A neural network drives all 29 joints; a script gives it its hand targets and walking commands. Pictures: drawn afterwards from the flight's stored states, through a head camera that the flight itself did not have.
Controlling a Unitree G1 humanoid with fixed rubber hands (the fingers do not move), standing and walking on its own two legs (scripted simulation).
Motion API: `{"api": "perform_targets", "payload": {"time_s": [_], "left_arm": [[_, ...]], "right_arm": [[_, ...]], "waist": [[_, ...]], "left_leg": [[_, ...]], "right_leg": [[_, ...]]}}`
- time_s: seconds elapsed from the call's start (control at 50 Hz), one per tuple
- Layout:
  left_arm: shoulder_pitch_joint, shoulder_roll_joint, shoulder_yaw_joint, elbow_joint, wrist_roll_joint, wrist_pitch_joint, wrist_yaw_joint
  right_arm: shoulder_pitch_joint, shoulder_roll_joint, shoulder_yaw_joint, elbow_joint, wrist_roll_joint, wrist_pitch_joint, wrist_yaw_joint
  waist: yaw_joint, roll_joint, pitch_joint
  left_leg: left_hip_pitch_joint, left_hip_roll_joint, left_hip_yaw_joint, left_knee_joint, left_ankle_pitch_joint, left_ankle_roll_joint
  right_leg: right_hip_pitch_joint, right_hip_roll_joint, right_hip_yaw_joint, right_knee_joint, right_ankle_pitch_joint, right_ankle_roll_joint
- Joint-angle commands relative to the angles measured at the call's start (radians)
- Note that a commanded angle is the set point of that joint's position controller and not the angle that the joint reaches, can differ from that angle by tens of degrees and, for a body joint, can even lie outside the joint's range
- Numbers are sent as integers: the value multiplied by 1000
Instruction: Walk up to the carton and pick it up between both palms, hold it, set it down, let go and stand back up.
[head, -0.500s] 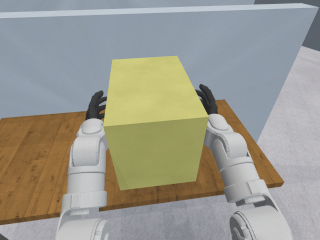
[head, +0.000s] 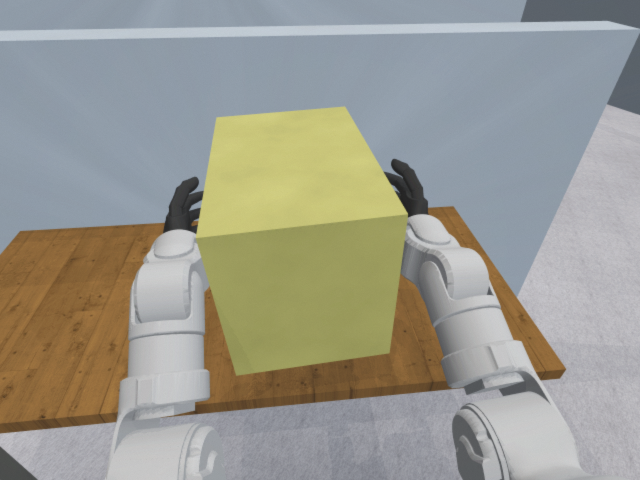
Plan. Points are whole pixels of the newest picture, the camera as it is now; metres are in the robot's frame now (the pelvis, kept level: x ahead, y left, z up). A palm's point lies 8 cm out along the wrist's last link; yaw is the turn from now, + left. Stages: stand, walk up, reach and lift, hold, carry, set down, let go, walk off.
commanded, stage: hold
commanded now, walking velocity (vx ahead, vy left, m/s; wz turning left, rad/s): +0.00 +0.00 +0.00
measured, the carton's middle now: (296, 226) +0.39 +0.02 +0.18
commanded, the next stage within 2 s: none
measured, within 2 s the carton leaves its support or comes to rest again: neither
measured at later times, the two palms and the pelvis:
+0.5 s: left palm (186, 239) +0.36 +0.15 +0.19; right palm (410, 223) +0.37 -0.12 +0.20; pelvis +0.00 +0.00 +0.00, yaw +0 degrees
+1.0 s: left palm (182, 235) +0.37 +0.15 +0.20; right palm (409, 218) +0.37 -0.12 +0.21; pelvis +0.01 +0.01 +0.00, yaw +0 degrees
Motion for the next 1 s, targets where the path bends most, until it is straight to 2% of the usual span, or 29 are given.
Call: {"api": "perform_targets", "payload": {"time_s": [0.0,0.04,0.06,0.08,0.1,0.14,0.22,0.24,0.28,0.38,0.4,0.46,0.48,0.5,0.52,0.54,0.56,0.58,0.6,0.62,0.64,0.66,0.72,0.78,0.82,0.84,0.88,0.92,0.98], "left_arm": [[-1002,-643,-642,-341,-241,-142,-155],[-1027,-610,-600,-277,-231,-142,-159],[-1009,-611,-569,-230,-203,-131,-162],[-1036,-612,-554,-217,-184,-127,-165],[-1027,-597,-525,-189,-171,-127,-174],[-1042,-600,-533,-163,-187,-133,-179],[-1009,-641,-605,-276,-218,-151,-160],[-1026,-643,-632,-271,-242,-153,-162],[-997,-657,-646,-339,-230,-150,-153],[-1065,-578,-527,-188,-179,-142,-173],[-1043,-606,-533,-210,-173,-142,-171],[-1067,-647,-618,-282,-216,-146,-154],[-1054,-638,-616,-265,-233,-152,-158],[-1073,-642,-654,-324,-256,-161,-158],[-1036,-624,-623,-282,-231,-153,-155],[-1042,-633,-654,-366,-264,-163,-153],[-1011,-640,-656,-382,-248,-157,-146],[-982,-637,-635,-349,-232,-145,-150],[-946,-665,-650,-363,-223,-134,-146],[-950,-614,-604,-326,-204,-127,-154],[-931,-609,-594,-285,-190,-115,-168],[-937,-594,-571,-263,-173,-111,-178],[-994,-623,-595,-299,-170,-113,-171],[-1039,-645,-657,-327,-246,-136,-160],[-990,-694,-715,-458,-253,-130,-130],[-973,-662,-684,-402,-242,-123,-137],[-988,-638,-652,-389,-227,-115,-150],[-944,-636,-609,-261,-196,-95,-159],[-962,-644,-622,-335,-195,-97,-162]], "right_arm": [[-919,698,478,-373,149,-78,113],[-956,693,443,-342,141,-73,108],[-972,680,437,-311,137,-72,116],[-964,660,376,-242,117,-75,123],[-981,678,378,-255,115,-80,121],[-972,670,361,-213,95,-76,121],[-1014,705,478,-377,178,-103,113],[-1046,712,490,-420,189,-107,103],[-933,706,492,-385,192,-95,97],[-993,689,406,-252,127,-79,120],[-1009,703,420,-284,138,-91,125],[-987,680,420,-287,151,-91,120],[-1039,697,453,-364,164,-102,114],[-1014,735,489,-428,179,-103,103],[-1006,724,493,-386,187,-86,97],[-997,745,523,-486,213,-94,90],[-922,700,506,-410,199,-78,91],[-942,712,525,-425,206,-68,86],[-929,687,525,-426,218,-72,94],[-924,676,508,-393,201,-60,93],[-898,656,480,-380,187,-54,86],[-894,671,473,-357,178,-50,85],[-933,662,448,-334,174,-63,105],[-1006,689,473,-433,175,-84,108],[-970,691,536,-520,236,-89,107],[-909,676,509,-440,215,-65,97],[-895,672,495,-425,199,-57,97],[-912,628,446,-342,170,-43,107],[-947,657,481,-407,204,-63,108]], "waist": [[-25,67,-640],[-17,66,-598],[2,56,-533],[-7,84,-495],[10,53,-479],[-22,54,-494],[-5,92,-685],[-21,74,-694],[-42,118,-668],[12,46,-474],[37,48,-501],[-27,104,-596],[-20,62,-636],[-43,75,-712],[-14,57,-637],[-36,58,-734],[-44,102,-683],[-22,55,-642],[-26,99,-660],[-12,56,-579],[-33,51,-528],[-23,43,-484],[-16,96,-513],[-29,58,-643],[-35,129,-740],[-48,102,-620],[-43,96,-596],[-40,71,-499],[-15,71,-552]], "left_leg": [[96,-36,-2,-55,202,-12],[50,-49,-2,-61,166,-5],[38,-41,-1,-78,110,2],[23,-34,5,-96,69,-3],[4,-40,8,-108,28,6],[-14,-40,7,-110,9,2],[84,-51,-5,-39,253,-11],[90,-55,-8,-26,253,-14],[105,-52,-18,-16,320,-33],[-18,-49,1,-110,-12,15],[-15,-42,5,-108,45,16],[75,-37,-12,-73,172,-22],[63,-45,-12,-54,184,-6],[104,-51,-12,-24,254,-11],[97,-50,-20,-32,250,-3],[108,-56,-22,-10,322,-10],[105,-57,-23,-18,316,-26],[86,-53,-26,-30,279,-8],[106,-49,-27,-20,327,-29],[95,-52,-18,-33,284,-11],[78,-51,-13,-51,244,-13],[62,-53,-6,-64,191,-2],[61,-39,-10,-74,170,-16],[107,-34,-23,-44,213,-19],[211,-30,-40,16,470,-49],[194,-29,-34,1,417,-45],[152,-37,-26,-19,331,-36],[99,-25,-18,-64,193,-24],[106,-35,-20,-42,277,-29]], "right_leg": [[199,42,33,-28,231,55],[199,33,48,-35,207,59],[162,36,38,-47,122,55],[152,31,37,-51,70,48],[153,23,40,-60,36,54],[172,14,45,-57,48,57],[240,32,40,-21,299,67],[227,33,46,-27,293,72],[231,41,39,-15,336,68],[138,13,47,-63,-5,62],[180,21,39,-49,39,58],[183,34,31,-34,166,57],[195,32,38,-40,204,65],[224,28,45,-25,281,72],[192,30,52,-40,260,71],[248,31,55,-13,373,77],[220,37,47,-15,362,72],[222,40,43,-22,336,75],[212,50,36,-17,323,68],[201,45,38,-34,281,74],[196,41,37,-48,241,74],[194,34,41,-54,191,76],[171,36,30,-47,129,57],[156,40,31,-41,166,62],[169,70,18,-11,335,57],[141,63,25,-28,296,61],[140,50,32,-41,225,65],[131,47,26,-52,123,57],[180,50,29,-39,208,61]]}}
